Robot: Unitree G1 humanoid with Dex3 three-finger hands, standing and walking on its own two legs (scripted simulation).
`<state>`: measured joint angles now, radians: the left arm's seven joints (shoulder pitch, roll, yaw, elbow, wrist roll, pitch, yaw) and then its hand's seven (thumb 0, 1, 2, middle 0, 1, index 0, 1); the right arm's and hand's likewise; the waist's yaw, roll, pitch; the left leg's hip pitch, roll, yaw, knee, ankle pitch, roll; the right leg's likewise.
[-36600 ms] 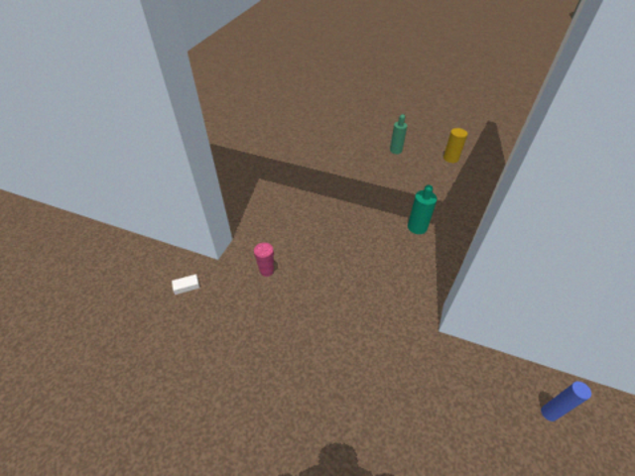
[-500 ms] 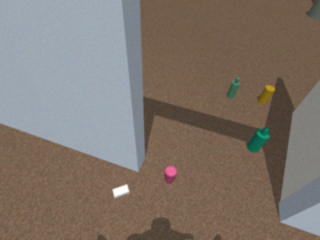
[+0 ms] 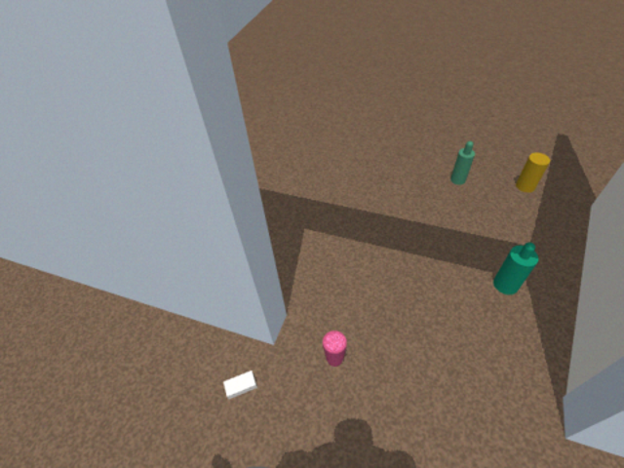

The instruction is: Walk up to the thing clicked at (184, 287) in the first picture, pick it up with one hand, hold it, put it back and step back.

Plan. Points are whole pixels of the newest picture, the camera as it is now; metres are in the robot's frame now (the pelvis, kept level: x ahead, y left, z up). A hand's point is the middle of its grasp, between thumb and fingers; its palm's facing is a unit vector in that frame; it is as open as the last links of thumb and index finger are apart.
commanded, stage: walk up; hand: left
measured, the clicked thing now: (240, 384) +0.48 +0.28 -0.75
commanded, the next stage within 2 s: stand in 1.66 s
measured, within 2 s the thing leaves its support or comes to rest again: neither
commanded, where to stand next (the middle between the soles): +0.08 +0.06 m, yaw -3 degrees
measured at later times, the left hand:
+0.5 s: hand out of the picture +0.06 +0.31 -0.16, palm faces +0.04 -0.93 -0.37, open 7.4 cm
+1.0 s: hand out of the picture +0.09 +0.32 -0.14, palm faces +0.00 -0.92 -0.40, open 7.4 cm
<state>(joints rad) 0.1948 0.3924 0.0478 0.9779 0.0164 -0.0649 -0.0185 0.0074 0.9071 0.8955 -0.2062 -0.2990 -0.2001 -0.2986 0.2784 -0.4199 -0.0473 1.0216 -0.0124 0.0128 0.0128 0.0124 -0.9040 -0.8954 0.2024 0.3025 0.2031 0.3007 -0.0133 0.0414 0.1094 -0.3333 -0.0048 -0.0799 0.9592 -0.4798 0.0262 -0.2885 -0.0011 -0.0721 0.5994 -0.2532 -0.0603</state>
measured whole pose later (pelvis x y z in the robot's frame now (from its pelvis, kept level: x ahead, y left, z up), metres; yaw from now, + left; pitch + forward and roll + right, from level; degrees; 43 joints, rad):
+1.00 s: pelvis +0.02 +0.04 +0.00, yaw +1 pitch -2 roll +0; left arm 0.15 0.39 0.01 1.04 -0.01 -0.03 0.00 0.01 0.91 0.90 -0.20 -0.30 -0.20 -0.30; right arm 0.15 -0.38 -0.03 1.02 0.01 0.00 0.00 0.01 -0.90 -0.90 0.20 0.30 0.20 0.30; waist -0.01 0.02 0.11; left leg -0.18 0.01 0.01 0.60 -0.36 0.00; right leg -0.28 -0.01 -0.02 0.59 -0.27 -0.02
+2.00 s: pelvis +0.01 +0.04 +0.02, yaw +1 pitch -2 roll +1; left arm 0.10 0.34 0.00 1.16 0.00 -0.01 -0.01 0.01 0.91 0.90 -0.21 -0.30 -0.20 -0.30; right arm 0.10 -0.34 0.00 1.15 -0.01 -0.02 0.01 0.01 -0.90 -0.90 0.20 0.30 0.20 0.30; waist 0.00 0.00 0.04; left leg -0.06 0.01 0.02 0.30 -0.21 -0.01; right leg -0.19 -0.01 -0.01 0.34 -0.12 -0.01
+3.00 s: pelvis -0.06 +0.07 -0.01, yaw +2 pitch -1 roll +1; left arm -0.03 0.41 0.05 0.92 0.01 0.07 0.01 0.01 0.91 0.90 -0.21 -0.30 -0.20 -0.30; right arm 0.11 -0.39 -0.07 0.98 -0.03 0.04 0.00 0.01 -0.91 -0.90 0.20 0.30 0.20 0.30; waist -0.01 -0.07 0.20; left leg -0.25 -0.03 0.00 0.65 -0.37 0.01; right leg -0.47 -0.06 0.03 0.70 -0.26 0.01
